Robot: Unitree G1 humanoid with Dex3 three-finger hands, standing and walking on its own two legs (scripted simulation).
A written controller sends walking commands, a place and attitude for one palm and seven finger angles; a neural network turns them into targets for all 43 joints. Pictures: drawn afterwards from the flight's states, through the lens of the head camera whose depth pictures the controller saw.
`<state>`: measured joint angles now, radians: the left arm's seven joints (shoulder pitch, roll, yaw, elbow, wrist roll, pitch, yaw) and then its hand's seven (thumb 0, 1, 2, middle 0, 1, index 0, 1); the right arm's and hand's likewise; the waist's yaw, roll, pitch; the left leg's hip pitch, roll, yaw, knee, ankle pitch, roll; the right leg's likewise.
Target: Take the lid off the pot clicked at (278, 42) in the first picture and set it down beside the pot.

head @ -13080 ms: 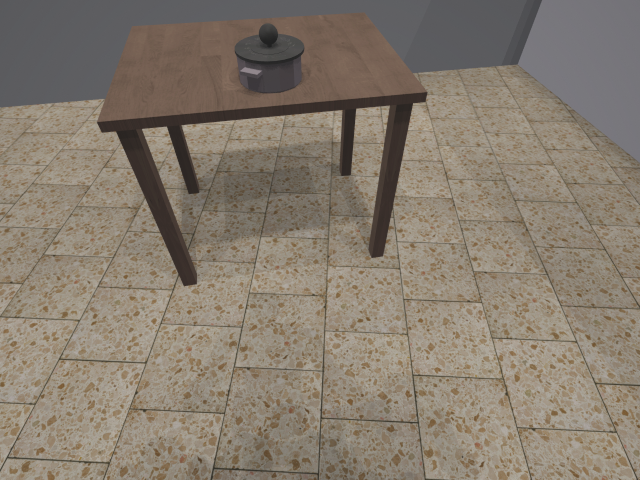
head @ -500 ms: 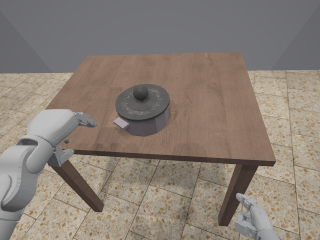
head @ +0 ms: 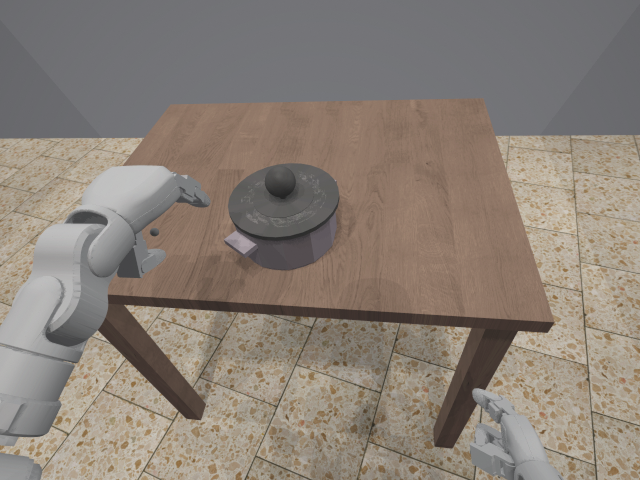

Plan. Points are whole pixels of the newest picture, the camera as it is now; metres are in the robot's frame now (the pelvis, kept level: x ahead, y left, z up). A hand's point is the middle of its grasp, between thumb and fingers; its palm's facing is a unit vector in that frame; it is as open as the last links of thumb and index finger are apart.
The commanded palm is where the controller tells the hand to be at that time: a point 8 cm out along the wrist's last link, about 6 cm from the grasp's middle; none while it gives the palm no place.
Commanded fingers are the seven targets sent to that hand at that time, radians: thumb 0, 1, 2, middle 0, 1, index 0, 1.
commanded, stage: move the open hand above the knob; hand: left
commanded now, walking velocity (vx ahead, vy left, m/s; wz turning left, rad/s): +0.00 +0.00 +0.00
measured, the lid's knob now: (280, 181) +0.54 +0.12 +0.09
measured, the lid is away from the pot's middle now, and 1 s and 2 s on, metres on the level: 0.00 0.00 0.00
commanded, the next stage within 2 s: none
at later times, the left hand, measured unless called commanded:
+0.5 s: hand (207, 195) +0.40 +0.18 +0.17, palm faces -0.18 -0.02 -0.98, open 10.2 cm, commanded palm +0.39 +0.18 +0.24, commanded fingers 0.00 -0.34 1.51 -0.84 -0.08 -0.84 -0.08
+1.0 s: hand (243, 166) +0.45 +0.14 +0.18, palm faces -0.21 -0.02 -0.98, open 10.2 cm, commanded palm +0.44 +0.15 +0.24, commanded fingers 0.00 -0.34 1.51 -0.84 -0.08 -0.84 -0.08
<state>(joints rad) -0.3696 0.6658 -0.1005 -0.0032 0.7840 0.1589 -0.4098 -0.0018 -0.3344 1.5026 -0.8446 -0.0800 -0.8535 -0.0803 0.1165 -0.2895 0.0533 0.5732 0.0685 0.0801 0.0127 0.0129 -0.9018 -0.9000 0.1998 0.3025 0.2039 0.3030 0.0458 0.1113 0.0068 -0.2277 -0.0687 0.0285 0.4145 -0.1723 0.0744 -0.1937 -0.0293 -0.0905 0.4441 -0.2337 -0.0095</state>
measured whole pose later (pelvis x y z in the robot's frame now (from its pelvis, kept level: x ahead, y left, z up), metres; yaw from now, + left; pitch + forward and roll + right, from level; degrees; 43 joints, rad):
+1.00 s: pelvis +0.03 -0.02 +0.00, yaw -1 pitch +2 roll +1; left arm -0.82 0.53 -0.27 0.46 0.84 0.26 -0.43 0.00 -0.33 1.51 -0.84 -0.08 -0.85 -0.08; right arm 0.17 -0.30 0.04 0.62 0.09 0.13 0.01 0.01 -0.90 -0.90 0.20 0.30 0.20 0.30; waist -0.03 0.08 -0.03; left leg -0.26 -0.06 0.03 0.43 -0.21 0.06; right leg -0.24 -0.02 -0.08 0.48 -0.28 -0.03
